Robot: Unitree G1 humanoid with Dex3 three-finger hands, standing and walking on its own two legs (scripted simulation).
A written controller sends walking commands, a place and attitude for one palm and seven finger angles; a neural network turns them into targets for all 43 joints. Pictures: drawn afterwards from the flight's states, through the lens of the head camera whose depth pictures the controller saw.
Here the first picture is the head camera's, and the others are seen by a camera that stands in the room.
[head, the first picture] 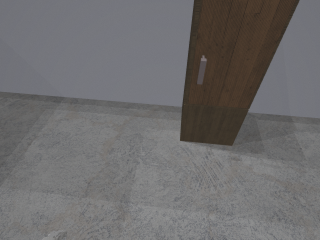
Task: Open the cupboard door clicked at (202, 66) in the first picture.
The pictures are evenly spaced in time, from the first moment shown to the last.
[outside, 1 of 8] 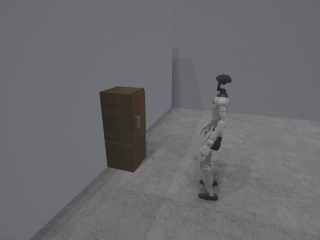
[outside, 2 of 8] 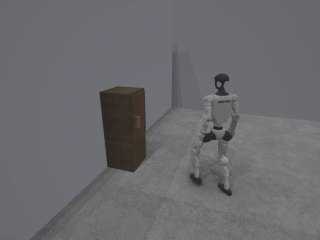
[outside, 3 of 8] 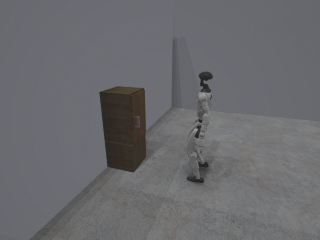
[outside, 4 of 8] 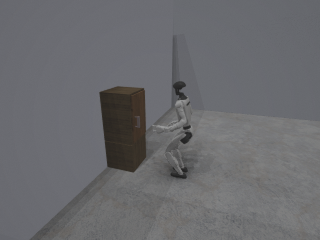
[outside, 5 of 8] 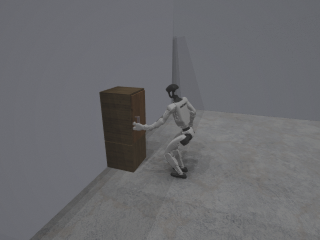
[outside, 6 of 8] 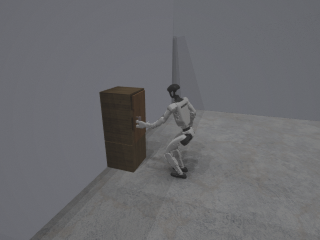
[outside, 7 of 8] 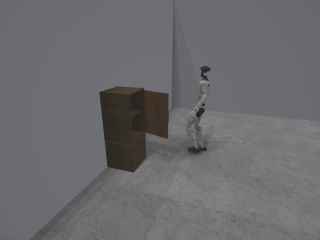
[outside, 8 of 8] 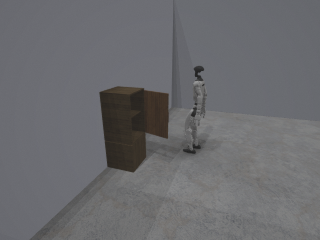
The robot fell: no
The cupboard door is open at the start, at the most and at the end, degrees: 0 75 75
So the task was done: yes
